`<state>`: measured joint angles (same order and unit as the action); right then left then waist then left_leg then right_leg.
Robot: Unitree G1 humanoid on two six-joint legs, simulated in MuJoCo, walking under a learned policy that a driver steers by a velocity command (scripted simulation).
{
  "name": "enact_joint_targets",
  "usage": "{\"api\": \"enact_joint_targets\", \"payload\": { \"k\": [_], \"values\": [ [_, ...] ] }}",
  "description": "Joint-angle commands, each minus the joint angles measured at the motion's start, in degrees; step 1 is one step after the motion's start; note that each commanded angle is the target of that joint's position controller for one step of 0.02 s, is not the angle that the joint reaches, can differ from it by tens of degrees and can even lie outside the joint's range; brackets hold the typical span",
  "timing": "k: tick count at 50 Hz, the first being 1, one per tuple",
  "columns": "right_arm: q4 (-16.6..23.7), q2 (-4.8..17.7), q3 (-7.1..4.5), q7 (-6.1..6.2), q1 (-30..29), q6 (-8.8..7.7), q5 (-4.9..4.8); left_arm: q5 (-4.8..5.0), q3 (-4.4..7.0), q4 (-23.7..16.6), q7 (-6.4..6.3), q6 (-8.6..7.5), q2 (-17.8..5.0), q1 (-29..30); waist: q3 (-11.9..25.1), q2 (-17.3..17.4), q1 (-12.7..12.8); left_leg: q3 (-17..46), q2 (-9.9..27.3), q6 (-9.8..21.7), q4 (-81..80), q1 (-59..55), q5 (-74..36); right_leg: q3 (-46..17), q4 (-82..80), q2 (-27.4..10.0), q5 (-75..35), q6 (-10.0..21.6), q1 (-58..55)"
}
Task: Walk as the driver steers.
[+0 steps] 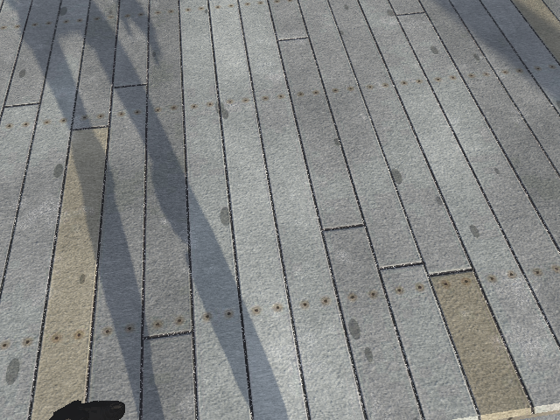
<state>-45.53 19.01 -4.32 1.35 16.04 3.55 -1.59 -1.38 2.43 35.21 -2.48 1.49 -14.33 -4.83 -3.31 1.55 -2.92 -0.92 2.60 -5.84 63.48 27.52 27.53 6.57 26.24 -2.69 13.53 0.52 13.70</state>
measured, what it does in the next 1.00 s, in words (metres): climbs: left foot, then right foot 0.04 m higher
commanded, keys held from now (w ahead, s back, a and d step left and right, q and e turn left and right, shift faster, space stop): q+shift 0.18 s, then w+q+shift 0.04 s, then w+shift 0.06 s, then w+e+shift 0.64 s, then w+shift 0.06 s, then w+q+shift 0.02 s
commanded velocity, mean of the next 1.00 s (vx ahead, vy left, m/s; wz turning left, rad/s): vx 0.59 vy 0.00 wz -0.12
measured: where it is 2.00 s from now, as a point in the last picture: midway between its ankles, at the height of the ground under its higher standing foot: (225, 125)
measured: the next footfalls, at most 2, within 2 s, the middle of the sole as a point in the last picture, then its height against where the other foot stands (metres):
left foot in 0.22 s outside the picture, level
right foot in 0.78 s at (270, 415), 0.04 m higher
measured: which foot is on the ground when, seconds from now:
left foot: up 0.00-0.20, down 0.22-0.76, up 0.78-1.00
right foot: down 0.00-0.22, up 0.24-0.76, down 0.78-1.00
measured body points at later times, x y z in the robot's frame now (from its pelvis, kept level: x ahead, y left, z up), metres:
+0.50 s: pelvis +0.08 +0.08 +0.01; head +0.07 +0.11 +0.46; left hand +0.13 +0.39 -0.11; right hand +0.19 -0.17 -0.08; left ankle -0.03 +0.12 -0.74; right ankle +0.24 -0.08 -0.62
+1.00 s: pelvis +0.45 +0.09 +0.03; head +0.45 +0.10 +0.48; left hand +0.51 +0.35 -0.09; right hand +0.64 -0.16 -0.01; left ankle +0.53 +0.28 -0.60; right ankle +0.41 +0.05 -0.70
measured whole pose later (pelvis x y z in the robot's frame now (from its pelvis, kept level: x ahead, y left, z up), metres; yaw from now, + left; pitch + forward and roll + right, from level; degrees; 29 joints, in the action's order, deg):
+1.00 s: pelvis +0.45 +0.09 +0.03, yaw -9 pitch +0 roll -1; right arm -31.9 13.7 1.2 -0.8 6.0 -8.3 0.8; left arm 1.0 2.3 42.9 1.0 -4.0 -13.7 -26.0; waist 0.3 1.1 1.6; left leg 9.0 5.5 0.9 70.4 39.8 13.3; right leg -4.6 27.7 11.0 16.1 9.8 11.0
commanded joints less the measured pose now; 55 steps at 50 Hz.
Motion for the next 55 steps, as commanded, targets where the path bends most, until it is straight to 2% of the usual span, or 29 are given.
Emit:
{"api": "enact_joint_targets", "payload": {
  "k": [1, 6, 9, 10, 11, 12, 13, 14, 15, 16, 17, 20, 24, 29, 33, 36, 37, 38, 39, 40, 41, 42, 43, 44, 46, 48, 51, 53, 55],
  "values": [
    [6.85, 2.66, -0.87, 0.26, -1.98, 0.34, 0.42, -0.14, 2.71, -2.13, -0.59, -1.28, -7.83, 1.81, 4.76, -10.2, 2.08, 0.35, 3.07, -0.85, -2.67, 2.48, -4.94, -4.78, -9.91, -15.18, -14.1, 11.46, -3.72],
    [11.13, 2.92, -0.98, -2.26, -2.73, 0.66, 0.64, 1.0, 4.41, -0.44, 0.44, -1.58, -11.9, 1.83, 6.86, -9.0, 2.49, -2.66, 3.89, 2.6, -14.77, -3.79, -5.4, -2.22, -8.06, -18.99, -16.64, 11.2, -5.62],
    [11.93, 3.38, -1.91, -2.55, -0.24, 1.44, 0.45, 2.48, 4.85, 0.38, 1.35, -1.49, -12.26, 3.45, 6.83, -7.84, 0.37, -5.35, 2.07, 5.85, -24.09, -9.2, -9.12, 0.61, -2.73, -19.13, -14.08, 7.44, -4.91],
    [10.75, 3.98, -2.55, -2.05, 2.73, 1.34, 0.16, 3.1, 4.85, 1.23, 1.62, -1.35, -11.16, 1.85, 8.11, -5.48, -0.15, -6.22, -0.32, 8.12, -27.29, -14.54, -9.93, 2.35, 0.34, -17.04, 0.77, 5.08, -1.8],
    [7.61, 6.45, -3.97, -1.47, 10.98, 0.83, -0.45, 2.81, 4.18, 1.44, 1.88, -1.17, -8.33, 1.97, 8.09, 0.49, -2.61, -2.54, -1.08, 11.93, -31.2, -23.76, -5.53, 4.67, 10.04, -13.14, 17.71, 2.45, 7.18],
    [6.4, 13.16, -5.6, -0.63, 18.03, -0.44, -0.9, 1.11, 2.58, -0.35, 2.45, -1.05, -3.55, 4.28, 3.96, 18.88, -4.32, 20.68, 11.35, 19.83, -40.82, -30.49, 3.96, 8.95, 35.89, -4.41, 30.93, -2.53, 27.14],
    [9.62, 14.55, -4.74, -1.99, 15.16, -3.83, 0.75, 2.32, 2.76, -3.65, 2.7, -2.5, -5.08, 9.71, 3.2, 15.44, -5.45, 48.51, 19.46, 28.22, -55.31, -27.46, 30.51, -7.1, 43.84, 2.31, 25.98, -1.6, 40.12],
    [9.94, 11.06, -3.56, -2.18, 10.84, -5.82, 1.42, 4.37, 3.77, -4.08, 3.37, -4.3, -9.28, 13.36, -1.19, 9.12, -5.01, 45.29, 20.97, 25.85, -59.31, -25.97, 32.36, -10.47, 43.96, -0.92, 18.54, 0.82, 43.08],
    [9.91, 8.78, -2.46, -1.69, 7.07, -6.69, 1.11, 4.42, 4.17, -2.68, 3.79, -5.46, -10.12, 10.08, -1.38, 9.26, -1.7, 39.94, 19.82, 23.02, -58.35, -25.42, 25.72, -10.43, 41.44, -2.39, 11.18, 2.06, 41.85],
    [10.29, 6.58, -1.57, -1.27, 4.76, -6.79, 0.76, 2.99, 4.35, 0.05, 3.71, -5.8, -10.2, 5.94, -0.23, 7.06, 0.33, 32.93, 17.4, 20.22, -55.94, -25.7, 18.51, -10.04, 39.92, -3.99, 4.98, 1.8, 39.69],
    [10.38, 6.03, -1.12, -0.83, 3.01, -6.85, 0.91, 2.12, 4.41, 1.63, 3.75, -5.93, -9.77, 3.73, 0.09, 7.17, 1.43, 26.71, 14.78, 18.17, -55.83, -25.12, 14.15, -9.6, 37.61, -4.66, -0.8, 0.99, 37.53],
    [9.67, 5.74, -0.76, -0.33, 5.64, -8.12, 1.96, 2.97, 3.88, 5.0, 4.04, -5.15, -7.8, 0.7, 1.27, 4.6, 0.94, 14.87, 11.33, 14.49, -56.96, -28.3, 1.72, -8.18, 37.87, -3.96, -11.67, -0.54, 37.68],
    [7.81, 4.18, -0.3, -0.46, 9.72, -8.87, 3.11, 4.02, 3.38, 5.07, 3.84, -4.43, -6.31, 0.85, -2.28, 4.02, -1.23, 3.63, 11.03, 12.33, -57.65, -29.59, -7.78, -13.32, 38.4, 0.16, -15.91, -2.11, 43.51],
    [5.93, 2.36, 0.69, -0.58, 9.32, -9.15, 3.24, 3.87, 2.41, 3.87, 4.81, -4.64, -5.89, 0.87, -6.68, 3.73, -0.91, -4.69, 11.07, 10.11, -59.93, -29.95, -17.01, -9.95, 36.62, 0.74, -19.1, -1.32, 46.38],
    [3.6, 2.68, 0.99, 0.0, 10.39, -8.36, 2.53, 3.82, 0.18, 1.0, 7.22, -5.71, -2.84, 6.2, -9.43, 2.0, -2.13, -11.66, 10.39, 7.53, -59.57, -30.59, -38.2, -0.65, 25.52, 1.34, -15.73, 2.64, 40.8],
    [3.07, 7.82, 0.44, 2.21, 8.51, -7.02, 3.58, 4.39, 0.49, -1.54, 7.61, -5.99, -4.34, 2.92, -1.79, 9.35, 3.58, -14.43, 12.41, 6.59, -44.13, -33.34, -100.47, 8.66, 27.41, 7.8, -3.83, 7.84, 26.76],
    [3.65, 9.96, -0.02, 2.92, 6.09, -6.56, 3.24, 4.53, 1.34, -0.79, 7.43, -5.45, -6.51, -4.5, 3.13, 11.72, 8.42, -14.15, 13.75, 7.01, -35.18, -33.54, -110.96, 8.29, 27.7, 9.06, -0.62, 9.31, 18.73],
    [4.73, 11.72, -0.43, 2.96, 2.93, -6.17, 2.94, 4.54, 3.17, 1.67, 7.07, -4.9, -11.21, -16.2, 9.76, 11.59, 14.22, -13.18, 13.7, 7.93, -21.77, -31.06, -116.26, 6.06, 26.8, 10.67, 2.56, 11.42, 5.56],
    [6.18, 12.8, -0.66, 2.5, -0.65, -6.72, 2.09, 4.55, 5.49, 4.08, 6.39, -4.47, -15.74, -29.43, 15.24, 6.88, 21.73, -12.31, 10.08, 7.63, -2.76, -19.24, -99.35, -1.16, 15.34, 10.7, -0.35, 13.74, -15.73],
    [8.5, -1.22, 2.94, 0.4, 4.19, -9.39, 2.95, 4.13, 5.82, 5.96, 4.83, -3.75, -18.72, -28.8, 13.21, -17.14, 12.24, -6.43, -2.77, 4.98, 22.69, 9.63, -9.42, -29.0, 9.12, -3.0, 16.33, 22.27, -31.96],
    [11.77, -0.09, 4.04, -1.29, 0.42, -12.88, 0.43, 2.57, 4.61, 2.96, 3.91, -4.93, -14.39, -25.42, 23.17, -14.65, 12.03, 9.78, -8.02, 7.76, 31.9, 17.47, -5.25, -60.6, -6.22, -10.14, 38.29, 27.64, -33.77],
    [14.56, 4.17, 2.86, -2.15, -7.74, -14.75, -0.48, 1.49, 3.92, 2.94, 3.64, -5.93, -11.46, -26.26, 14.19, -7.65, 13.35, 12.41, -5.56, 10.47, 28.79, 21.69, -9.26, -61.47, -12.49, -10.38, 35.46, 22.68, -28.27],
    [16.0, 2.76, 3.17, -2.48, -8.54, -15.44, -0.87, 1.11, 3.21, 3.5, 4.05, -6.66, -9.24, -25.07, 8.79, 0.41, 9.14, 12.25, -3.62, 11.06, 23.59, 20.5, -10.74, -57.24, -12.52, -9.72, 29.61, 21.11, -20.33],
    [15.17, 0.86, 3.5, -2.35, -8.12, -15.26, 0.51, 1.51, 2.63, 2.67, 4.38, -7.06, -7.41, -20.87, 4.35, 6.8, 5.12, 11.63, -1.65, 11.14, 18.83, 17.03, -11.5, -50.45, -12.59, -6.97, 22.78, 19.95, -10.66],
    [13.91, 0.35, 3.39, -2.48, -3.26, -13.12, 1.37, 1.09, 1.87, 0.68, 4.11, -6.95, -5.66, -14.34, 0.4, 2.18, -0.17, 10.85, -0.2, 8.9, 19.53, 13.5, -10.84, -40.86, -13.06, -1.36, 16.0, 20.78, 0.7],
    [13.42, 0.98, 3.49, -2.23, -1.12, -11.37, 2.36, 2.79, 1.48, 0.98, 3.41, -6.67, -5.47, -12.21, -2.04, 1.25, -2.23, 6.91, 2.87, 6.77, 9.56, 12.34, -10.96, -31.65, -15.35, 0.79, 11.75, 19.09, 7.79],
    [15.81, -1.0, 4.58, -1.81, -10.8, -11.1, 3.75, 2.84, 0.81, 3.1, 1.94, -7.06, -5.14, -13.85, -4.27, -2.41, 2.72, 0.42, 3.43, 3.35, -9.34, 5.67, -27.49, -19.68, -16.5, 4.6, -1.81, 15.77, 14.32],
    [16.81, -2.84, 5.27, -1.95, -17.91, -11.35, 2.34, 3.16, 1.19, 4.94, 1.94, -7.46, -7.36, -18.1, -3.01, -4.9, 7.88, -2.15, 1.91, 3.25, -22.06, -0.33, -37.81, -17.21, -18.79, 3.2, -2.69, 14.04, 12.21],
    [17.4, -1.09, 4.51, -2.15, -21.53, -11.41, 0.19, 3.23, 1.46, 6.36, 2.7, -7.85, -9.53, -20.79, -3.13, -6.26, 10.9, -1.82, 1.13, 4.35, -31.12, 2.28, -39.84, -17.45, -19.72, -0.4, -4.25, 13.21, 1.26]
  ]
}}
